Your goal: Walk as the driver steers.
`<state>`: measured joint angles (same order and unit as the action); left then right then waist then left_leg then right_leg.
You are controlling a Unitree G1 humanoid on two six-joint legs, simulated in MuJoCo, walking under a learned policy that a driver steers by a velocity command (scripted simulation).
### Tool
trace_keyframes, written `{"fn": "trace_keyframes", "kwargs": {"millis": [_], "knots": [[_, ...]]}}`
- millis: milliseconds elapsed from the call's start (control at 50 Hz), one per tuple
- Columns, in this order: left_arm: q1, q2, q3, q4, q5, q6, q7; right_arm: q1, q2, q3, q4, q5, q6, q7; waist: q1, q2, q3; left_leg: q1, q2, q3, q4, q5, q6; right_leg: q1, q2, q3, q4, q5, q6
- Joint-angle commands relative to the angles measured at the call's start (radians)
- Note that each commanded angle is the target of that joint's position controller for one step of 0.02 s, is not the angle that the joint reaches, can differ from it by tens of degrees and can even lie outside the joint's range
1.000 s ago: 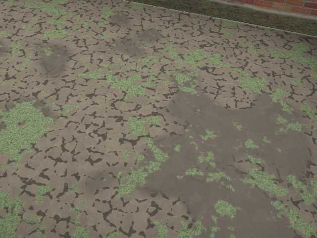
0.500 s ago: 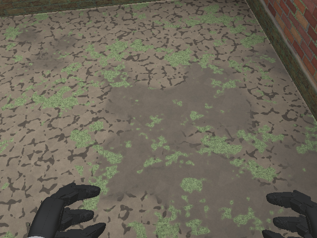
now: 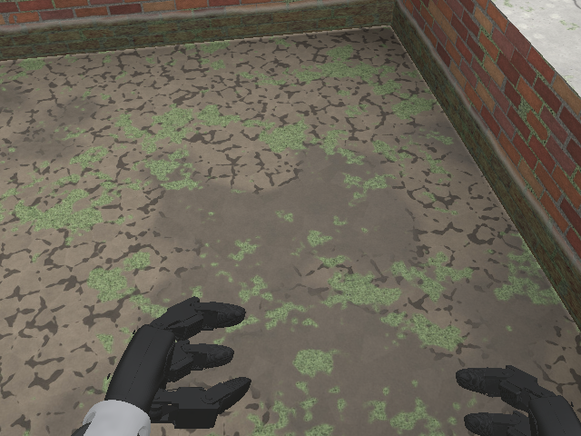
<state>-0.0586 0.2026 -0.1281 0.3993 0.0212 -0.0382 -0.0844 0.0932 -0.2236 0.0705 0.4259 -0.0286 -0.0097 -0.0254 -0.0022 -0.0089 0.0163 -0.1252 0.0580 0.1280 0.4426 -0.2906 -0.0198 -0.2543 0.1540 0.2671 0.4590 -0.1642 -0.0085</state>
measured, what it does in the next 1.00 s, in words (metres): stands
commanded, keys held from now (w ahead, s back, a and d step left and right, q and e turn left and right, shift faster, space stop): w+q+shift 0.52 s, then w+shift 0.06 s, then w+e+shift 0.42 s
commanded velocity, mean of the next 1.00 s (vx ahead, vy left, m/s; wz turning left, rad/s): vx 1.00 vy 0.00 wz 0.38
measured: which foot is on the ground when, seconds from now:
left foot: down 0.00-1.00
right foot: down 0.00-1.00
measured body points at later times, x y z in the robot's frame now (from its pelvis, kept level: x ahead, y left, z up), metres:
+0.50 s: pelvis +0.01 +0.03 -0.01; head +0.00 +0.05 +0.44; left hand +0.18 +0.33 -0.02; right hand +0.33 -0.07 +0.00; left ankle -0.03 +0.12 -0.74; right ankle +0.05 -0.10 -0.74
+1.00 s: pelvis +0.00 +0.05 -0.01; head +0.00 +0.04 +0.44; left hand +0.20 +0.30 -0.02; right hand +0.33 -0.05 +0.03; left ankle -0.03 +0.13 -0.74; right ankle +0.05 -0.10 -0.74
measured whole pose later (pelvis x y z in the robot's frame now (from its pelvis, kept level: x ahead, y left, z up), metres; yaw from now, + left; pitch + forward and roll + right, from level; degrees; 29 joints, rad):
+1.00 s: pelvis +0.00 +0.05 -0.01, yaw +12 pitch +0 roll +0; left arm 0.07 0.29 -0.13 0.42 0.05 0.00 0.00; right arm -0.06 -0.26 0.16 0.35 -0.09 -0.03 0.05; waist 0.01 0.02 -0.04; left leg -0.21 -0.07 -0.03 0.52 -0.31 0.05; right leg -0.27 -0.02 0.08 0.52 -0.25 0.05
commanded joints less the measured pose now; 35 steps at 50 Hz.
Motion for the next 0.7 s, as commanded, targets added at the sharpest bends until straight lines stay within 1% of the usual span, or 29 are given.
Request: {"fn": "trace_keyframes", "kwargs": {"millis": [20,60,100,120,140,180,200,220,240,260,280,300,320,340,360,440,460,520,540,560,580,600,620,640,660,680,700], "knots": [[-0.149,0.107,0.034,-0.11,0.015,-0.043,0.0,-0.125,-0.103,-0.012,-0.096,0.008,-0.016,0.005,0.03,0.004,-0.126,0.117,0.099,-0.188,-0.058,0.028,0.064,-0.107,-0.181,0.039,-0.087,-0.129,0.041],[-0.152,0.119,0.032,-0.111,0.016,-0.056,-0.003,-0.143,-0.118,-0.008,-0.103,0.006,-0.011,0.01,0.031,0.008,-0.135,0.069,0.097,-0.229,-0.061,0.014,0.073,-0.079,-0.186,-0.005,-0.05,-0.057,0.044],[-0.164,0.128,0.03,-0.119,0.018,-0.063,-0.003,-0.157,-0.124,-0.003,-0.111,0.004,-0.006,0.016,0.024,-0.002,-0.139,0.03,0.087,-0.258,-0.049,0.01,0.073,-0.06,-0.197,-0.031,-0.026,0.0,0.046],[-0.154,0.131,0.025,-0.118,0.03,-0.06,0.007,-0.142,-0.125,0.001,-0.106,-0.009,0.004,0.009,0.015,0.002,-0.15,0.024,0.077,-0.265,-0.035,0.016,0.073,-0.03,-0.204,-0.034,-0.012,0.067,0.044],[-0.161,0.134,0.024,-0.124,0.031,-0.059,0.014,-0.132,-0.125,0.003,-0.106,-0.012,0.01,0.009,0.006,-0.01,-0.152,-0.003,0.069,-0.274,-0.03,0.016,0.07,-0.007,-0.208,-0.047,0.004,0.1,0.043],[-0.171,0.137,0.025,-0.139,0.03,-0.055,0.024,-0.138,-0.139,0.004,-0.113,-0.012,0.015,0.016,0.002,-0.011,-0.14,-0.065,0.057,-0.299,-0.028,0.011,0.067,0.025,-0.215,-0.074,0.031,0.132,0.045],[-0.159,0.149,0.024,-0.141,0.044,-0.049,0.026,-0.138,-0.15,0.008,-0.118,-0.02,0.02,0.016,0.007,-0.009,-0.13,-0.1,0.048,-0.308,-0.016,0.016,0.058,0.044,-0.222,-0.084,0.041,0.174,0.04],[-0.162,0.144,0.022,-0.153,0.054,-0.043,0.028,-0.153,-0.153,0.009,-0.133,-0.028,0.028,0.021,0.01,-0.007,-0.133,-0.139,0.042,-0.318,-0.012,0.027,0.05,0.085,-0.231,-0.1,0.058,0.199,0.034],[-0.155,0.147,0.026,-0.153,0.062,-0.04,0.03,-0.157,-0.163,0.006,-0.139,-0.029,0.026,0.026,0.009,0.006,-0.136,-0.168,0.032,-0.326,-0.009,0.013,0.041,0.113,-0.234,-0.11,0.065,0.209,0.033],[-0.148,0.146,0.024,-0.157,0.07,-0.034,0.036,-0.166,-0.155,0.013,-0.15,-0.033,0.027,0.031,0.011,0.006,-0.13,-0.189,0.026,-0.339,-0.007,0.024,0.039,0.13,-0.239,-0.12,0.066,0.224,0.033],[-0.141,0.152,0.029,-0.154,0.07,-0.031,0.042,-0.166,-0.158,0.013,-0.154,-0.031,0.027,0.035,0.008,0.004,-0.135,-0.204,0.021,-0.348,-0.001,0.036,0.039,0.148,-0.245,-0.131,0.07,0.241,0.033],[-0.129,0.162,0.035,-0.15,0.068,-0.027,0.048,-0.171,-0.16,0.014,-0.16,-0.027,0.025,0.04,0.006,0.015,-0.147,-0.213,0.019,-0.357,0.009,0.055,0.043,0.168,-0.249,-0.142,0.07,0.25,0.033],[-0.125,0.179,0.046,-0.141,0.063,-0.027,0.056,-0.172,-0.17,0.009,-0.163,-0.013,0.024,0.045,0.001,0.004,-0.154,-0.222,0.016,-0.369,0.017,0.057,0.041,0.183,-0.254,-0.158,0.068,0.247,0.037],[-0.123,0.179,0.05,-0.14,0.066,-0.022,0.064,-0.164,-0.18,0.008,-0.165,-0.004,0.023,0.048,-0.002,0.011,-0.155,-0.238,0.013,-0.375,0.022,0.079,0.04,0.198,-0.259,-0.169,0.071,0.27,0.032],[-0.109,0.184,0.056,-0.132,0.052,-0.023,0.07,-0.156,-0.193,0.003,-0.159,0.004,0.019,0.047,0.003,0.013,-0.142,-0.265,0.012,-0.387,0.021,0.084,0.035,0.213,-0.257,-0.176,0.073,0.252,0.033],[-0.069,0.193,0.073,-0.105,0.06,-0.022,0.087,-0.158,-0.194,-0.001,-0.17,0.012,0.021,0.049,0.0,0.034,-0.161,-0.286,-0.003,-0.416,0.056,0.2,0.045,0.268,-0.268,-0.218,0.071,0.258,0.029],[-0.066,0.192,0.085,-0.098,0.05,-0.023,0.088,-0.153,-0.182,-0.005,-0.174,0.026,0.012,0.051,0.004,0.041,-0.172,-0.303,-0.001,-0.424,0.064,0.179,0.047,0.301,-0.287,-0.215,0.072,0.238,0.024],[-0.054,0.197,0.101,-0.079,0.051,-0.019,0.096,-0.151,-0.184,-0.013,-0.18,0.041,0.008,0.059,0.001,0.046,-0.17,-0.334,-0.009,-0.443,0.08,0.227,0.052,0.326,-0.294,-0.243,0.073,0.195,0.016],[-0.052,0.188,0.099,-0.076,0.054,-0.02,0.096,-0.158,-0.175,-0.008,-0.184,0.037,0.008,0.059,0.001,0.053,-0.176,-0.328,-0.008,-0.448,0.073,0.248,0.053,0.324,-0.291,-0.252,0.073,0.184,0.018],[-0.064,0.172,0.092,-0.08,0.06,-0.021,0.094,-0.171,-0.168,-0.002,-0.194,0.031,0.007,0.061,0.0,0.057,-0.177,-0.32,-0.009,-0.457,0.061,0.274,0.049,0.322,-0.285,-0.26,0.074,0.189,0.024],[-0.066,0.163,0.089,-0.08,0.062,-0.022,0.092,-0.179,-0.161,0.003,-0.197,0.027,0.007,0.063,-0.003,0.067,-0.182,-0.31,-0.011,-0.467,0.049,0.294,0.049,0.32,-0.279,-0.267,0.073,0.181,0.03],[-0.064,0.147,0.08,-0.081,0.065,-0.026,0.088,-0.2,-0.144,0.017,-0.202,0.018,0.004,0.063,0.0,0.081,-0.193,-0.284,-0.007,-0.474,0.026,0.299,0.047,0.309,-0.275,-0.272,0.064,0.161,0.04],[-0.065,0.139,0.073,-0.082,0.064,-0.028,0.085,-0.222,-0.135,0.026,-0.207,0.012,0.001,0.065,-0.001,0.098,-0.193,-0.258,-0.005,-0.479,0.009,0.301,0.043,0.292,-0.273,-0.275,0.052,0.14,0.045],[-0.063,0.142,0.068,-0.082,0.063,-0.028,0.085,-0.241,-0.136,0.03,-0.211,0.007,-0.002,0.068,-0.003,0.109,-0.191,-0.23,-0.003,-0.48,0.001,0.302,0.04,0.269,-0.276,-0.276,0.038,0.125,0.047],[-0.058,0.147,0.065,-0.082,0.057,-0.029,0.086,-0.254,-0.139,0.033,-0.209,0.006,-0.003,0.07,-0.006,0.113,-0.189,-0.203,0.0,-0.479,-0.008,0.293,0.037,0.248,-0.28,-0.272,0.024,0.112,0.049],[-0.053,0.151,0.06,-0.082,0.055,-0.028,0.088,-0.262,-0.141,0.036,-0.208,0.002,-0.005,0.072,-0.009,0.108,-0.189,-0.18,0.002,-0.476,-0.013,0.284,0.033,0.23,-0.285,-0.27,0.011,0.102,0.048],[-0.049,0.154,0.054,-0.081,0.057,-0.023,0.089,-0.269,-0.141,0.041,-0.209,-0.005,-0.008,0.076,-0.011,0.095,-0.191,-0.155,0.002,-0.47,-0.013,0.278,0.03,0.209,-0.29,-0.268,-0.001,0.095,0.045]]}}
